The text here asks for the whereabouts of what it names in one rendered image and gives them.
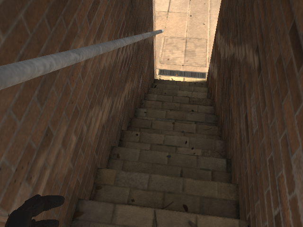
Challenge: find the left robot hand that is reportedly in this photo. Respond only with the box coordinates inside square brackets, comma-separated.
[5, 194, 65, 227]

